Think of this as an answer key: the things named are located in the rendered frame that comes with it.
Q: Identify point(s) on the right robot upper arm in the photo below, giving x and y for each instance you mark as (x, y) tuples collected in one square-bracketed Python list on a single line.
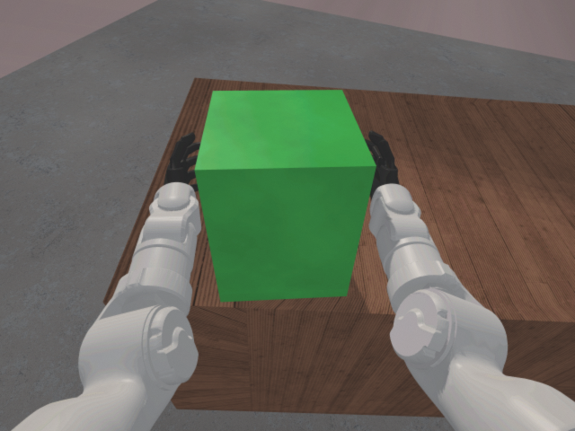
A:
[(456, 351)]

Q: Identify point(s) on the carton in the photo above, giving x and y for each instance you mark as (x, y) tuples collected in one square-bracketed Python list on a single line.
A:
[(284, 180)]

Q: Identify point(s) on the robot right hand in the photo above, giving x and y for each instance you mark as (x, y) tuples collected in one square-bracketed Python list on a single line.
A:
[(386, 171)]

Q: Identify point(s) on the pedestal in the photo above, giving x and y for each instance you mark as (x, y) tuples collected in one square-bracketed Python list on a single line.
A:
[(495, 184)]

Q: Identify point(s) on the right robot forearm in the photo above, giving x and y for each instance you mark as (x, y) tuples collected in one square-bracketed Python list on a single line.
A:
[(408, 254)]

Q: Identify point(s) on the left robot forearm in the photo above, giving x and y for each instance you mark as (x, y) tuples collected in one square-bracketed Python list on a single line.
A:
[(164, 256)]

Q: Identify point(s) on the robot left hand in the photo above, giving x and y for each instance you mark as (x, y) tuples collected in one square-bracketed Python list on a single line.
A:
[(177, 170)]

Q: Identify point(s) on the left robot upper arm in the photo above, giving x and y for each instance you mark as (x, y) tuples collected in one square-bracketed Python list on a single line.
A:
[(131, 365)]

